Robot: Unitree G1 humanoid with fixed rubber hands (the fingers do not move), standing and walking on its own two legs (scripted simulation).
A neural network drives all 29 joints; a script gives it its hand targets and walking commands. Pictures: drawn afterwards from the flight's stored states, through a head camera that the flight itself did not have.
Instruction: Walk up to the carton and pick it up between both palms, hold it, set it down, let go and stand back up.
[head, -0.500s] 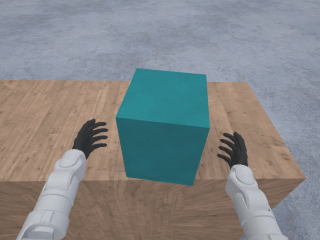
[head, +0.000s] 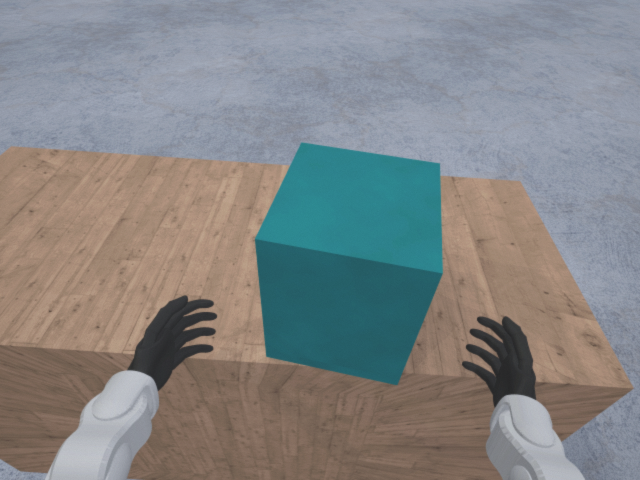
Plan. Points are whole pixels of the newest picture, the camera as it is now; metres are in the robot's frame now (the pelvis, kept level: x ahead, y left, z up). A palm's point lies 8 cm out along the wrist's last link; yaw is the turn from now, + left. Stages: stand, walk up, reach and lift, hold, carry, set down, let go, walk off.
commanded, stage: set down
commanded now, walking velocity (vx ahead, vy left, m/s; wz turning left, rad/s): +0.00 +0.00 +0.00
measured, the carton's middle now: (349, 264) +0.42 +0.01 +0.05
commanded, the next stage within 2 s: none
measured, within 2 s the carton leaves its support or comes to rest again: neither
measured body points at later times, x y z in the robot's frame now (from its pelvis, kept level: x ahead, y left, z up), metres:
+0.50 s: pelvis +0.01 +0.00 +0.00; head -0.01 +0.02 +0.45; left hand +0.20 +0.24 +0.03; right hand +0.20 -0.18 +0.04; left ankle +0.02 +0.10 -0.74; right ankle +0.04 -0.14 -0.74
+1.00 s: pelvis +0.03 -0.01 +0.00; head +0.02 +0.01 +0.45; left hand +0.20 +0.23 +0.00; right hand +0.20 -0.19 +0.00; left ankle +0.02 +0.10 -0.74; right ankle +0.04 -0.15 -0.74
